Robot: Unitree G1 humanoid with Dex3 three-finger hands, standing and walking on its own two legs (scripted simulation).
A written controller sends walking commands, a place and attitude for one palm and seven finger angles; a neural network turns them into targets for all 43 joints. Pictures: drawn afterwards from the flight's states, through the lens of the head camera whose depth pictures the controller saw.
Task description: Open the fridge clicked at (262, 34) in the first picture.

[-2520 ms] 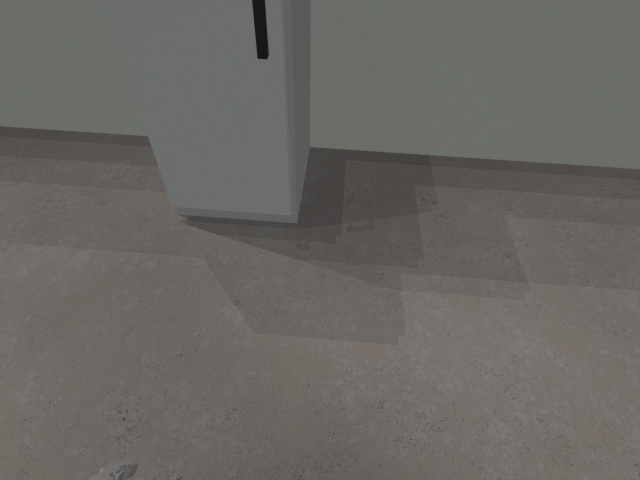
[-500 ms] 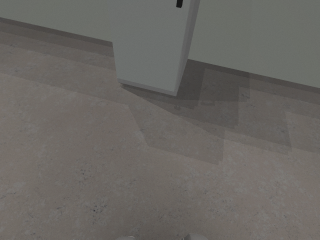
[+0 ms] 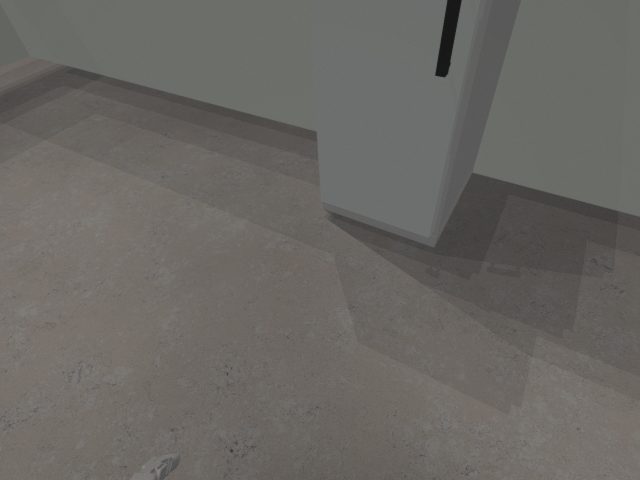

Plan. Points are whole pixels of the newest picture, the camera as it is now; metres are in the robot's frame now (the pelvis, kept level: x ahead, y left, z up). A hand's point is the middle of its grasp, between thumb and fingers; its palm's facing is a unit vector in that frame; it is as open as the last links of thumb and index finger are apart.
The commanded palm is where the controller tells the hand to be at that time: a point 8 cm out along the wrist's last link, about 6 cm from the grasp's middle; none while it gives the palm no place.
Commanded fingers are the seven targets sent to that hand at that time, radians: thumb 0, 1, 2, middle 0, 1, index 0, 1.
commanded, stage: walk to a spot facing it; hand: right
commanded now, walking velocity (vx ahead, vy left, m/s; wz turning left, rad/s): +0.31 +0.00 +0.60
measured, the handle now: (453, 22) +1.14 -0.34 +0.14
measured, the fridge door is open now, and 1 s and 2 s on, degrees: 0 0 0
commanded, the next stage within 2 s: turn to face it in 1.36 s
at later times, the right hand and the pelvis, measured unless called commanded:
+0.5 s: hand (401, 389) +0.31 -0.12 -0.18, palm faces -0.36 +0.93 -0.09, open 7.4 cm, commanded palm none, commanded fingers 0.00 -0.90 -0.90 0.20 0.30 0.20 0.30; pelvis +0.16 +0.00 +0.00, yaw +18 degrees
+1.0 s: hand (384, 313) +0.46 -0.11 -0.18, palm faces -0.39 +0.90 -0.21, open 7.4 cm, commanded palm none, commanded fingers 0.00 -0.90 -0.90 0.20 0.30 0.20 0.30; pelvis +0.39 +0.07 +0.00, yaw +29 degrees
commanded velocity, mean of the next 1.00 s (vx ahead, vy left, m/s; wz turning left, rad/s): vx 0.35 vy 0.00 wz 0.42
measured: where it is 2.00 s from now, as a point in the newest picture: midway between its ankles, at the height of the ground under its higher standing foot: (270, 390)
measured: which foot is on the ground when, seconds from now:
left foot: up 0.00-0.56, down 0.58-1.00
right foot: down 0.00-0.56, up 0.58-1.00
